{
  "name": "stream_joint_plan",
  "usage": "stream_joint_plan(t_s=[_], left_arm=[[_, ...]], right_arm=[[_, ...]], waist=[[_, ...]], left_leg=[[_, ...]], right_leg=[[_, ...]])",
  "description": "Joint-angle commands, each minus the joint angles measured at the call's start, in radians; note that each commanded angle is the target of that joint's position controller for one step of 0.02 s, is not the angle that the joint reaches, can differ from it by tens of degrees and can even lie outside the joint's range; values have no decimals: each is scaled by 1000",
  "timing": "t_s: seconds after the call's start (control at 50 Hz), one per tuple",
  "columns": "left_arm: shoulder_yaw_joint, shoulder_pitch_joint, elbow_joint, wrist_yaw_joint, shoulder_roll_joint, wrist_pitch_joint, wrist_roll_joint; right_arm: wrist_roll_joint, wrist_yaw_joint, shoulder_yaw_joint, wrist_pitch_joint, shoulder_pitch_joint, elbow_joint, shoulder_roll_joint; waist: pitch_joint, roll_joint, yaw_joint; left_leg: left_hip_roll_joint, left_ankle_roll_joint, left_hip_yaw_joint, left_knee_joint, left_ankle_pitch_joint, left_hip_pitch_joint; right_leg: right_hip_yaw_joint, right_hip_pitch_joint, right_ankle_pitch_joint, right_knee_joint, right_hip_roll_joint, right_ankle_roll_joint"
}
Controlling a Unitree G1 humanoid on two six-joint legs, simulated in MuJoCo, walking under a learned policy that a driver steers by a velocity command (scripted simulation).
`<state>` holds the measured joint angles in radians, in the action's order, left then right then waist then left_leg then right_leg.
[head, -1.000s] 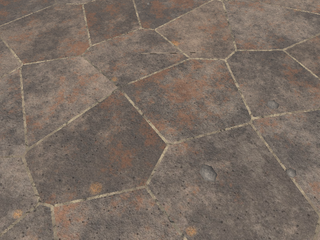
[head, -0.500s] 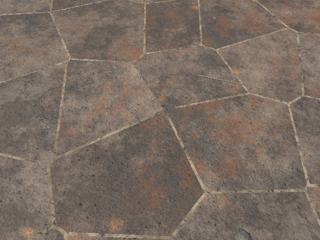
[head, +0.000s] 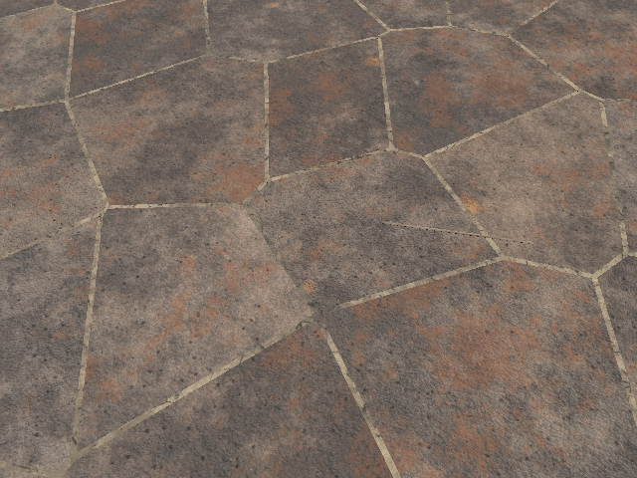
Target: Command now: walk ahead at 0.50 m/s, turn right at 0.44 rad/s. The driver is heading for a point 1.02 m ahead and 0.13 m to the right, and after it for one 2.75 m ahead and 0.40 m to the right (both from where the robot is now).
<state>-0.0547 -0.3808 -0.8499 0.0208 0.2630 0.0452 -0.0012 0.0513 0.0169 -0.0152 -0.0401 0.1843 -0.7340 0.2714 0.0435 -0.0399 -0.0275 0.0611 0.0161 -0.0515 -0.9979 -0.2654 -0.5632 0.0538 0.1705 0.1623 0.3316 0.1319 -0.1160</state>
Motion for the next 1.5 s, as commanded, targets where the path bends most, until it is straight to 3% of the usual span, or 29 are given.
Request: stream_joint_plan(t_s=[0.02,0.18,0.22,0.26,0.28,0.3,0.32,0.34,0.36,0.42,0.46,0.64,0.72,0.74,0.76,0.78,0.8,0.82,0.86,0.96,1.08,1.14,1.16,1.18,1.2,1.22,1.26,1.3,1.5], left_arm=[[-40,-24,52,-7,155,14,-4],[-53,-115,42,-22,172,3,14],[-58,-62,60,-28,188,2,17],[-58,-15,71,-20,192,9,10],[-42,-17,93,-11,137,19,-4],[-23,-107,124,-14,54,17,-28],[-29,-122,107,-22,127,3,8],[-34,-62,94,-17,144,-6,23],[-32,-7,98,-8,128,-10,23],[-34,-5,97,5,105,-45,37],[-32,19,114,13,93,-57,31],[0,234,212,44,53,-66,34],[-11,161,200,26,79,-45,50],[-21,98,181,15,119,-29,64],[-30,55,199,0,196,-16,65],[-26,54,199,-17,185,-28,2],[-3,81,189,-25,106,-36,-13],[20,140,180,-36,59,-39,0],[37,233,169,-54,31,-42,22],[8,225,140,-56,104,-46,19],[-10,228,122,-58,102,-68,30],[-23,255,116,-61,125,-76,21],[-27,252,110,-62,127,-79,19],[-25,216,107,-57,96,-86,20],[-10,254,166,-62,45,-89,8],[-12,322,171,-67,68,-96,28],[-20,260,137,-52,81,-96,11],[-29,210,109,-43,106,-90,33],[-17,273,155,-52,100,-88,13]], right_arm=[[-2,1,-13,1,-52,75,72],[-23,4,-1,-20,-250,144,73],[-25,-1,-9,-28,-183,131,97],[-21,-20,-29,-44,9,75,140],[-1,-38,-49,-54,152,64,211],[13,-48,-69,-39,193,69,293],[-3,-43,-70,-24,159,62,249],[-11,-39,-50,-21,103,75,157],[-14,-35,-37,-25,61,73,106],[-27,-32,-29,-46,73,43,87],[-36,-27,-34,-56,90,30,94],[-42,-34,-55,-19,104,-1,139],[-52,-38,-64,8,126,-22,160],[-51,-37,-60,11,168,-27,147],[-37,-32,-33,16,223,12,55],[-48,-36,-28,48,250,0,50],[-41,-35,-32,69,215,-24,79],[-48,-30,-26,74,162,-24,60],[-38,-31,-26,82,158,-57,59],[-41,-23,-41,94,168,-82,60],[-37,-10,-46,100,112,-44,44],[-38,-3,-45,92,166,-48,32],[-33,0,-48,86,186,-51,47],[-20,-3,-61,75,187,-39,108],[-26,-8,-98,75,170,-11,257],[-12,-23,-102,77,208,-27,241],[-33,-33,-83,80,83,-9,165],[-44,-30,-78,75,31,17,135],[-39,-28,-102,75,149,8,180]], waist=[[1,94,8],[-17,116,-61],[-28,128,-15],[-110,83,82],[-238,-26,138],[-336,-229,103],[-282,-174,66],[-154,-42,59],[-68,7,50],[-53,-72,8],[-85,-76,-2],[-67,-92,39],[-107,-48,9],[-164,46,-15],[-263,248,1],[-396,285,-13],[-332,155,-9],[-200,158,6],[-84,157,54],[-112,136,48],[-82,166,28],[-101,150,65],[-82,116,79],[-47,-57,69],[32,-286,69],[50,-170,101],[39,-54,14],[-23,-71,4],[-69,-80,81]], left_leg=[[5,37,36,119,110,-65],[-53,23,26,386,199,-19],[-71,0,15,459,141,118],[-80,-41,12,558,122,416],[107,-93,-167,599,-48,632],[361,-187,-578,691,-193,851],[383,-225,-722,718,-293,774],[335,-208,-580,733,-283,650],[283,-194,-417,746,-56,547],[205,-169,-127,709,616,452],[201,-180,-43,695,801,467],[177,-153,179,654,723,426],[169,-122,176,410,690,469],[119,-79,208,249,527,403],[51,-37,238,0,-108,190],[-61,-21,111,-100,-408,170],[-16,-14,37,-111,-371,176],[-16,-12,27,-71,-336,165],[-10,-5,11,67,-233,238],[-53,-5,52,105,-199,251],[-49,-27,94,188,-197,239],[-67,-67,129,378,-109,357],[-66,-90,94,503,-40,413],[58,-126,-132,710,-63,422],[311,-237,-516,801,127,385],[315,-297,-486,796,203,319],[173,-248,-304,755,169,308],[108,-228,-240,714,316,398],[110,-264,-366,648,395,535]], right_leg=[[257,2,-194,-160,-237,-137],[320,-123,-359,-24,-246,-88],[350,-91,-375,25,-252,-56],[319,-12,-431,225,-184,-12],[238,83,-269,472,-122,16],[94,366,333,724,26,46],[63,477,379,848,-47,39],[65,486,286,876,-96,40],[49,464,225,849,-120,54],[8,381,217,820,-139,93],[-3,390,185,813,-129,104],[-108,255,-30,382,-132,88],[-109,105,-13,155,-84,32],[-40,-38,-232,77,-133,6],[282,-256,-769,132,-451,-62],[408,-245,-882,101,-568,-229],[309,-182,-705,62,-512,-218],[235,-72,-567,11,-465,-186],[112,65,-451,-45,-373,-99],[44,36,-287,-36,-374,-96],[39,68,-24,-43,-410,-117],[-3,104,-19,24,-408,-72],[-39,158,11,85,-387,-21],[-126,243,145,267,-306,59],[-196,459,401,421,-90,132],[-61,430,409,628,-117,130],[-13,400,250,691,-134,124],[-26,403,191,736,-121,131],[0,403,243,533,-114,163]])
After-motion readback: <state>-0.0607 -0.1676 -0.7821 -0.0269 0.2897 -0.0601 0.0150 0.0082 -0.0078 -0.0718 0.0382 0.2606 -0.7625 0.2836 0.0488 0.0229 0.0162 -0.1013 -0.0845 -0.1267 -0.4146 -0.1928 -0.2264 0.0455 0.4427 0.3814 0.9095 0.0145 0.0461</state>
